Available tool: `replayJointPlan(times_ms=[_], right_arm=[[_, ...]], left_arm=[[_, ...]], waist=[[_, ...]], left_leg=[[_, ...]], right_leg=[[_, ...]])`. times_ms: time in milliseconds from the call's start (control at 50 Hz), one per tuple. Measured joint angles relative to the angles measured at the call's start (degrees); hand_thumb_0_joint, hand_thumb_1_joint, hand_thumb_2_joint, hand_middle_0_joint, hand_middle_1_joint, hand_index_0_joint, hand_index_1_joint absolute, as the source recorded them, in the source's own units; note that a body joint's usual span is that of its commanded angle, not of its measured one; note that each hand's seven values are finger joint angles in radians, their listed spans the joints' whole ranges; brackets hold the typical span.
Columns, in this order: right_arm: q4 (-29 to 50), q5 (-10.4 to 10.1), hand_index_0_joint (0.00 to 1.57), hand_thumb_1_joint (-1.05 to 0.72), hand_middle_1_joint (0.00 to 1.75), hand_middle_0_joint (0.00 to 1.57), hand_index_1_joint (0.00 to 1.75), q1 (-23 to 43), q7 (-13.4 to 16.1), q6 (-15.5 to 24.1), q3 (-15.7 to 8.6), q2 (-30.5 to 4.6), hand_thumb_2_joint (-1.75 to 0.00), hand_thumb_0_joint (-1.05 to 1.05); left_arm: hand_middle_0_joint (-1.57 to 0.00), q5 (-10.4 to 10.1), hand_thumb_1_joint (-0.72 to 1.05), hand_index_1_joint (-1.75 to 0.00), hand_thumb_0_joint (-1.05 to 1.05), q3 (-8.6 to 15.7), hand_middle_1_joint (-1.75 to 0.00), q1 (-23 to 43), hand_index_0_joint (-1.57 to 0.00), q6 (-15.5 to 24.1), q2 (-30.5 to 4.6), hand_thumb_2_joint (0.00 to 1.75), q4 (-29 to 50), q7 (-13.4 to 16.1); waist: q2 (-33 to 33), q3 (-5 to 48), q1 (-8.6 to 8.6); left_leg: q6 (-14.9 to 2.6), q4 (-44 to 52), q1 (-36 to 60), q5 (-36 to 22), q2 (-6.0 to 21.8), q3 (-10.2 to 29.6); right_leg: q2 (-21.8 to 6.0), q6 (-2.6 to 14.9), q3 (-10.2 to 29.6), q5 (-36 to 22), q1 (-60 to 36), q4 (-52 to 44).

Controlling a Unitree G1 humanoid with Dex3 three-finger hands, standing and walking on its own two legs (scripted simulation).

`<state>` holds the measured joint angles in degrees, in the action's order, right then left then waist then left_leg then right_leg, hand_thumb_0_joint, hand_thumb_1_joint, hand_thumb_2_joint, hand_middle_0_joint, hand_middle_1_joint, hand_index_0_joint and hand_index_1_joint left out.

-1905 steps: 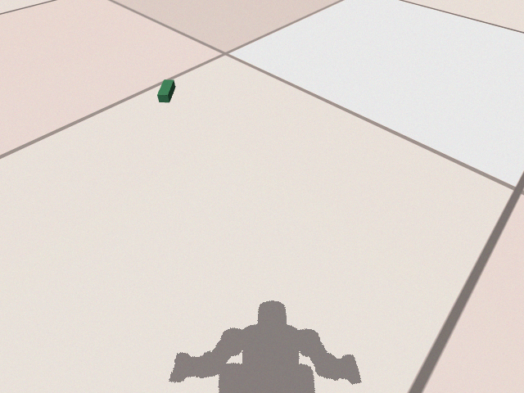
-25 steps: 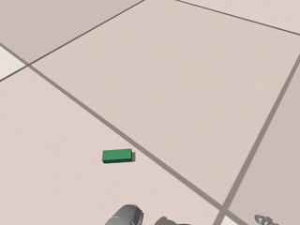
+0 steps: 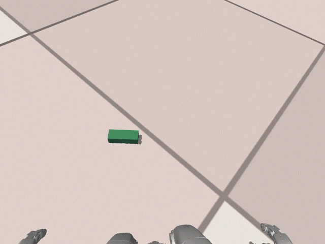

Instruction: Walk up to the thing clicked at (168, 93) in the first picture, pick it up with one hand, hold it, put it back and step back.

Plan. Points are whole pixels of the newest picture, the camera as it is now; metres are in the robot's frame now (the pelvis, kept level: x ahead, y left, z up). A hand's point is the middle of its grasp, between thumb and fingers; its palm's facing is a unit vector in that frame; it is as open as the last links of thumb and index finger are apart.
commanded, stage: step back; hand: left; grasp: from above
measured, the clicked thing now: (123, 136) +0.78 +0.23 -0.74
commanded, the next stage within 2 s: stand in 1.72 s
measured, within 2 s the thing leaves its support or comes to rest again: neither
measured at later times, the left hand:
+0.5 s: hand out of the picture -0.07 +0.23 -0.13, palm faces +0.01 -0.89 -0.46, open 7.4 cm
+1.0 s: hand out of the picture -0.26 +0.21 -0.14, palm faces +0.04 -0.90 -0.43, open 7.4 cm
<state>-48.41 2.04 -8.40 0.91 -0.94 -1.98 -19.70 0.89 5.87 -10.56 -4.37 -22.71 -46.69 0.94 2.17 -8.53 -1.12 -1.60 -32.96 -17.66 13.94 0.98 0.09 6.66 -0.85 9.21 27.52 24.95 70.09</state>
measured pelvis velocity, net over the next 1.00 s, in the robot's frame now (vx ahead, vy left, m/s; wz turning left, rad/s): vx -0.28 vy -0.07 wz -0.01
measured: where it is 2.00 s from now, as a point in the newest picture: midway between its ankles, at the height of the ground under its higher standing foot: outside the picture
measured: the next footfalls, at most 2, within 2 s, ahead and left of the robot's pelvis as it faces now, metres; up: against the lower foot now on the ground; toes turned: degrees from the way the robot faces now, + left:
right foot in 0.16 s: -0.08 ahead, -0.16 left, +0.00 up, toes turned -1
left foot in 0.54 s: -0.18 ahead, +0.07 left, +0.00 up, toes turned +1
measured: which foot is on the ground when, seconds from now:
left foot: down 0.00-0.20, up 0.22-0.52, down 0.54-0.84, up 0.86-1.00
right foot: up 0.00-0.14, down 0.16-0.56, up 0.58-0.80, down 0.82-1.00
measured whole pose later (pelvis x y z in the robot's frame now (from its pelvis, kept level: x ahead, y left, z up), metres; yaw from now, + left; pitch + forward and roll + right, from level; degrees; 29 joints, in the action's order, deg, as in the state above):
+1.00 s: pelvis -0.28 -0.07 +0.00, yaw -1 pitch -3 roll +0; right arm -53.6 2.1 -11.1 -1.6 -1.6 -4.0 -23.7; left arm 2.4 4.0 -18.1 1.6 -19.8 -57.1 0.4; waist -3.5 -2.6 -2.4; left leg 0.1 -49.3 -23.6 22.8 -0.4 5.0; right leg 1.1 1.6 1.4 19.4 8.5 30.7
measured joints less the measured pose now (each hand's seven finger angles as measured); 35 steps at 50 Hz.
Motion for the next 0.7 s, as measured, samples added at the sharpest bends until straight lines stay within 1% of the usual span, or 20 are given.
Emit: replayJointPlan(times_ms=[80,120,160,180,200,220,240,260,280,320,380,420,480,520,540,560,580,600,640,700], right_arm=[[2.6,-0.2,0.21,-0.9,0.3,0.21,0.3,3.4,0.2,0.5,-0.2,-0.6,-0.9,0.01],[3.6,-0.1,0.21,-0.9,0.3,0.21,0.3,4.6,0.0,0.3,-0.2,-1.2,-0.9,0.01],[4.1,-0.3,0.21,-0.9,0.3,0.21,0.3,5.5,-0.2,-0.3,-0.3,-2.1,-0.9,0.01],[4.0,-0.5,0.21,-0.9,0.3,0.21,0.3,5.9,-0.3,-0.7,-0.4,-2.9,-0.9,0.01],[3.5,-0.7,0.21,-0.9,0.3,0.21,0.3,6.1,-0.3,-1.2,-0.8,-3.8,-0.9,0.0],[2.9,-1.0,0.21,-0.9,0.3,0.21,0.3,5.8,-0.2,-1.8,-1.2,-4.3,-0.9,0.01],[2.2,-1.2,0.21,-0.9,0.3,0.21,0.3,5.1,0.1,-2.3,-1.4,-4.3,-0.9,0.01],[1.5,-1.4,0.21,-0.9,0.3,0.21,0.3,4.3,0.3,-2.7,-1.6,-3.9,-0.9,0.01],[0.8,-1.5,0.21,-0.9,0.3,0.21,0.3,3.5,0.4,-2.9,-1.5,-3.6,-0.9,0.01],[0.0,-1.9,0.21,-0.9,0.3,0.2,0.3,1.8,0.3,-2.8,-1.3,-3.7,-0.9,0.01],[-0.6,-1.9,0.21,-0.9,0.3,0.2,0.3,-0.6,0.7,-2.2,-1.1,-4.1,-0.9,0.01],[-1.0,-1.8,0.2,-0.9,0.3,0.2,0.3,-1.7,0.9,-2.0,-0.9,-4.0,-0.9,0.01],[-1.6,-1.3,0.2,-0.9,0.3,0.2,0.3,-2.7,0.9,-1.6,-0.7,-3.4,-0.9,0.01],[-2.0,-0.9,0.2,-0.9,0.3,0.2,0.3,-3.1,0.5,-1.2,-0.6,-2.7,-0.9,0.01],[-2.5,-0.8,0.2,-0.9,0.3,0.2,0.3,-3.1,0.4,-1.0,-0.7,-2.2,-0.9,0.01],[-3.2,-0.5,0.2,-0.9,0.3,0.2,0.3,-2.6,0.3,-0.9,-0.7,-1.0,-0.9,0.01],[-3.6,-0.2,0.2,-0.9,0.3,0.2,0.3,-2.5,0.0,-0.9,-0.6,-0.1,-0.9,0.01],[-3.6,0.0,0.2,-0.9,0.3,0.2,0.3,-2.8,-0.4,-1.0,-0.3,0.2,-0.9,0.01],[-3.8,0.2,0.21,-0.9,0.3,0.21,0.3,-3.2,-1.0,-1.0,0.1,0.0,-0.9,0.01],[-3.8,0.7,0.21,-0.9,0.3,0.21,0.3,-2.8,-0.9,-0.9,0.2,-0.1,-0.9,0.01]], left_arm=[[-0.2,0.1,0.91,-0.3,0.0,0.1,-0.3,-1.2,-0.2,0.3,-1.0,0.9,-0.9,0.0],[-0.2,0.1,0.91,-0.3,0.0,-0.2,-0.3,-1.3,-0.2,0.5,-1.2,0.9,-1.5,-0.2],[-0.2,0.1,0.91,-0.3,0.0,-0.5,-0.3,-1.3,-0.2,1.0,-1.1,0.9,-2.1,-0.5],[-0.2,0.2,0.91,-0.3,0.0,-0.5,-0.3,-1.1,-0.2,1.3,-0.4,0.9,-2.7,-0.6],[-0.2,0.4,0.91,-0.3,0.0,-0.8,-0.3,-0.7,-0.2,1.5,0.8,0.9,-3.3,-0.7],[-0.2,0.7,0.91,-0.3,0.0,-1.1,-0.3,-1.1,-0.2,1.6,1.7,0.9,-3.3,-1.0],[-0.2,1.0,0.91,-0.3,0.0,-1.5,-0.3,-1.9,-0.2,1.7,2.0,0.9,-3.0,-1.3],[-0.2,1.2,0.91,-0.3,0.0,-1.7,-0.3,-2.7,-0.2,1.6,2.1,0.9,-2.8,-1.5],[-0.21,1.2,0.91,-0.3,0.0,-1.9,-0.3,-3.5,-0.2,1.5,2.2,0.9,-2.7,-1.4],[-0.21,1.4,0.91,-0.3,0.0,-2.0,-0.3,-4.2,-0.2,1.2,2.6,0.9,-2.9,-1.1],[-0.21,1.6,0.9,-0.3,0.01,-1.8,-0.3,-3.6,-0.21,1.1,2.7,0.9,-2.1,-0.6],[-0.21,1.8,0.9,-0.3,0.01,-1.7,-0.3,-2.4,-0.21,1.3,2.3,0.9,-0.6,-0.1],[-0.21,1.8,0.9,-0.3,0.0,-1.5,-0.3,0.5,-0.21,1.6,1.5,0.9,1.7,0.5],[-0.21,1.4,0.9,-0.3,0.0,-1.5,-0.3,2.4,-0.21,1.7,0.8,0.9,2.8,0.6],[-0.21,1.2,0.9,-0.3,0.0,-1.6,-0.3,3.4,-0.21,1.7,0.4,0.9,3.1,0.5],[-0.21,0.9,0.9,-0.3,0.0,-1.5,-0.3,4.4,-0.2,1.5,-0.3,0.9,2.9,0.5],[-0.21,0.7,0.91,-0.3,0.0,-1.4,-0.3,4.7,-0.2,1.2,-0.6,0.9,2.4,0.5],[-0.21,0.4,0.91,-0.3,0.0,-1.4,-0.3,4.6,-0.2,1.0,-0.3,0.9,1.8,0.6],[-0.2,0.1,0.91,-0.3,0.0,-1.9,-0.3,4.1,-0.2,0.5,0.7,0.9,-0.1,0.5],[-0.21,-0.4,0.91,-0.3,0.0,-2.0,-0.3,2.1,-0.2,0.7,1.1,0.9,-1.9,-0.4]], waist=[[-0.3,-1.8,-0.8],[-0.7,-2.4,-0.89],[-1.3,-2.5,-0.96],[-2.7,-2.8,-0.83],[-5.3,-3.3,-0.27],[-6.8,-2.9,0.22],[-6.5,-2.0,-0.06],[-5.3,-0.9,-0.94],[-4.1,-0.1,-1.75],[-3.2,1.1,-1.78],[-3.5,2.0,-0.63],[-3.7,1.5,-0.15],[-3.6,-0.1,0.74],[-3.1,-1.0,1.16],[-2.2,-1.6,1.25],[0.2,-2.7,0.76],[2.0,-3.1,0.18],[2.3,-2.5,0.17],[0.4,-0.9,1.33],[-0.7,1.6,1.4]], left_leg=[[0.26,-1.5,-3.3,-1.8,1.6,-1.6],[0.93,-2.8,-5.3,-2.6,2.2,-2.1],[1.84,-4.6,-7.5,-3.2,2.8,-2.4],[2.3,-5.7,-8.6,-3.4,3.5,-1.8],[2.16,-6.5,-9.2,-3.8,4.7,-0.1],[1.71,-7.5,-10.1,-1.1,4.3,1.7],[1.72,-10.6,-11.1,4.8,2.2,3.5],[1.93,-15.4,-12.1,9.7,-0.4,4.5],[1.93,-20.3,-12.6,12.3,-2.6,5.0],[1.63,-28.0,-12.7,13.3,-5.9,6.8],[2.0,-32.9,-10.9,13.2,-7.5,8.0],[2.46,-29.9,-7.9,14.4,-6.8,7.2],[2.63,-19.6,-2.8,15.8,-4.5,4.5],[2.17,-9.6,1.4,12.7,-3.3,2.4],[1.71,-4.7,3.4,8.4,-3.3,1.6],[1.25,-3.3,4.3,6.2,-4.7,0.5],[0.94,-2.8,4.6,5.4,-5.5,-0.5],[0.68,-3.1,4.2,5.2,-5.3,-0.7],[0.15,-3.9,3.0,4.8,-3.5,0.7],[0.43,-2.1,2.1,2.7,-1.5,0.9]], right_leg=[[-3.4,-1.34,-1.9,1.4,-5.1,-10.2],[-5.1,-1.15,-3.6,0.7,-7.9,-18.1],[-6.3,-0.34,-5.3,-2.3,-11.1,-27.1],[-5.8,0.16,-6.2,-1.3,-12.5,-30.4],[-4.3,0.64,-7.5,-2.0,-12.9,-31.1],[-3.8,1.02,-8.5,-2.8,-12.6,-30.9],[-4.3,1.38,-8.4,-3.3,-11.5,-30.1],[-5.4,1.73,-7.4,-3.7,-10.4,-29.5],[-6.4,1.94,-6.2,-4.5,-9.7,-29.6],[-7.7,1.95,-5.5,-6.6,-9.2,-31.6],[-8.2,1.84,-6.5,-9.2,-7.6,-33.4],[-8.2,1.99,-7.5,-10.4,-6.3,-33.5],[-8.4,2.11,-9.9,-11.7,-4.1,-32.5],[-8.8,1.96,-11.3,-11.9,-2.3,-30.5],[-9.4,1.78,-11.5,-11.7,-1.4,-29.0],[-10.6,1.54,-10.4,-11.8,-1.0,-27.8],[-11.0,1.87,-8.9,-11.4,-0.6,-27.0],[-10.0,2.02,-7.9,-6.9,0.0,-25.1],[-6.7,1.98,-7.1,0.5,0.7,-17.8],[-3.8,2.26,-4.8,0.8,-0.3,-10.6]])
